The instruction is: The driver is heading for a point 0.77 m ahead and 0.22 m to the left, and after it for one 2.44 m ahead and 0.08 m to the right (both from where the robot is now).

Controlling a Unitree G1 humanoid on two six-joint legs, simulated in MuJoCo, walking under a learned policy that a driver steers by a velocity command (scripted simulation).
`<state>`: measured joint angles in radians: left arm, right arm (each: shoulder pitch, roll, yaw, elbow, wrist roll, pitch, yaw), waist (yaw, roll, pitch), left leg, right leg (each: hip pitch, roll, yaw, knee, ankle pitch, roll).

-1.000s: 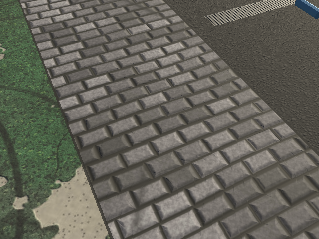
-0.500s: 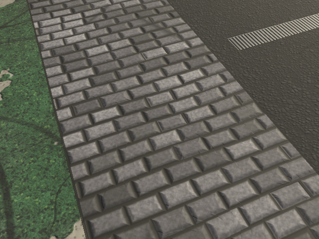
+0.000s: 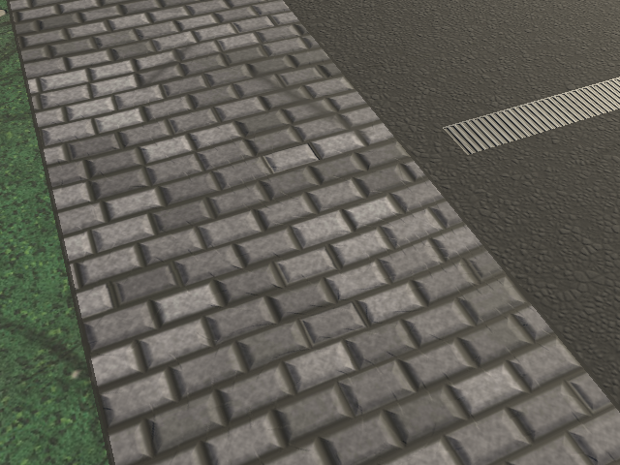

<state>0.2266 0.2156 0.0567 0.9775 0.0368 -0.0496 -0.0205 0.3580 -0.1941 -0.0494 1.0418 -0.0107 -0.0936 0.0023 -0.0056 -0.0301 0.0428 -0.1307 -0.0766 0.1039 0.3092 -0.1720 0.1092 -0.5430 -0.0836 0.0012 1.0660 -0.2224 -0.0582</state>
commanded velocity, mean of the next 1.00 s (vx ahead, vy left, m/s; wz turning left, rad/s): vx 0.21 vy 0.00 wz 0.36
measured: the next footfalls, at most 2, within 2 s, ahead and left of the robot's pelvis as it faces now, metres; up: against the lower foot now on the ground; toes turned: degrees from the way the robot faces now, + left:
right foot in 0.28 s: +0.32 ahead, -0.10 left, +0.00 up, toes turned -1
left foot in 0.76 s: +0.19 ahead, +0.09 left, +0.00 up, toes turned +21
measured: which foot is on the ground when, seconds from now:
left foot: down 0.00-0.30, up 0.32-0.74, down 0.76-1.00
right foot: up 0.00-0.26, down 0.28-0.76, up 0.78-1.00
